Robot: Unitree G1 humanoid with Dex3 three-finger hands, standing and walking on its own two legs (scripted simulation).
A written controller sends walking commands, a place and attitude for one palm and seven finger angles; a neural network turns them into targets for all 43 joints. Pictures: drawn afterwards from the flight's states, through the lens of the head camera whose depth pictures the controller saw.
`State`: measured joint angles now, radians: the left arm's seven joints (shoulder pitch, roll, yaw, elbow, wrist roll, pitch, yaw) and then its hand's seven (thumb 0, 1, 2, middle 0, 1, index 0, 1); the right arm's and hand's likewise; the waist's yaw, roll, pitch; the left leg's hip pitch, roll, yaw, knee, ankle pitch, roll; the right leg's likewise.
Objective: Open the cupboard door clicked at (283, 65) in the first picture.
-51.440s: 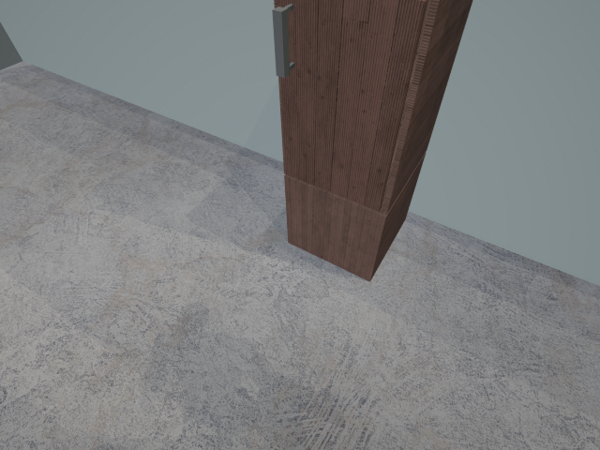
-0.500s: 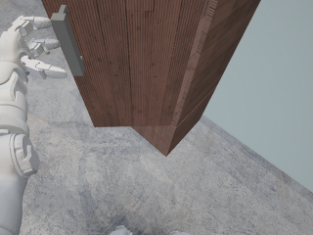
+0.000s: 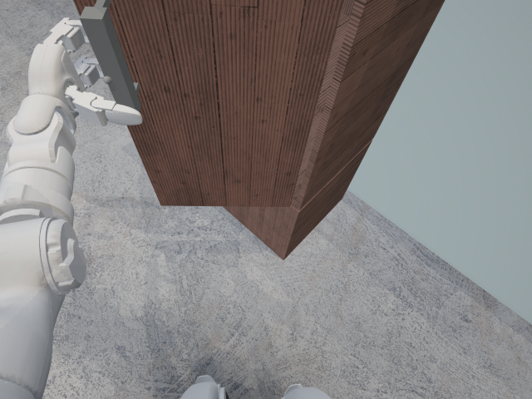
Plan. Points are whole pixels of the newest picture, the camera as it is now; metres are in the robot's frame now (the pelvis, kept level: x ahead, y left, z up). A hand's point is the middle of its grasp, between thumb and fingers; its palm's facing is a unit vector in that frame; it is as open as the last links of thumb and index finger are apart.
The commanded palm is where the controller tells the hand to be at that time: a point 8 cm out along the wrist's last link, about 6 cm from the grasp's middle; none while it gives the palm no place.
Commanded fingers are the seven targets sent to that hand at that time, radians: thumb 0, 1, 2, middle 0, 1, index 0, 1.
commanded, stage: slide the fingers in behind the handle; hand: left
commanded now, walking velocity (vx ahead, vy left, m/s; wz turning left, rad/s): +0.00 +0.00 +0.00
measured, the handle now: (118, 59) +0.58 +0.16 +0.16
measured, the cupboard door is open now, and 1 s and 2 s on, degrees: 44 44 46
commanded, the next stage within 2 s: close the thumb around the handle in 0.80 s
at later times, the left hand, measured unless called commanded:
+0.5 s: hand (126, 77) +0.53 +0.15 +0.16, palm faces -0.05 -1.00 +0.01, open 13.8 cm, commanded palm +0.51 +0.20 +0.15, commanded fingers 0.00 -0.50 0.30 -0.30 -1.20 -0.30 -1.20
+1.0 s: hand (126, 81) +0.53 +0.15 +0.15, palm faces -0.06 -1.00 +0.01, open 13.7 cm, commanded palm +0.51 +0.19 +0.15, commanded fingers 0.00 -0.16 0.44 -0.32 -1.24 -0.32 -1.24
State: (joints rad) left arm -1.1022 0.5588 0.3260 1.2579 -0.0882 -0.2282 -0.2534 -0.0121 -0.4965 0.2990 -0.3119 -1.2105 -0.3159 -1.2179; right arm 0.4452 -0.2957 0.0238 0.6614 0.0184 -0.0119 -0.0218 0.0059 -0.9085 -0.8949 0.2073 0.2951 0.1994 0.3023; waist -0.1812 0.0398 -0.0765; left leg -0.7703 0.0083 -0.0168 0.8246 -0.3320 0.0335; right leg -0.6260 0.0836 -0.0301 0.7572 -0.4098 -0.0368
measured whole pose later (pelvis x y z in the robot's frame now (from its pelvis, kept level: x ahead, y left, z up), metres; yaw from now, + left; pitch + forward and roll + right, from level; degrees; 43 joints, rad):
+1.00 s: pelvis +0.00 +0.00 +0.00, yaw -1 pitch +15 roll -3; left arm -1.07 0.49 0.32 1.24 -0.09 -0.23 -0.21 -0.01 -0.47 0.31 -0.30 -1.20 -0.31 -1.20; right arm 0.45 -0.29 0.02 0.66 0.01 -0.01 -0.01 0.01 -0.91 -0.89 0.21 0.30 0.20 0.30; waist -0.18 0.04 -0.08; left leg -0.74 0.01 0.00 0.81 -0.33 0.04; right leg -0.60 0.08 -0.01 0.75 -0.41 -0.03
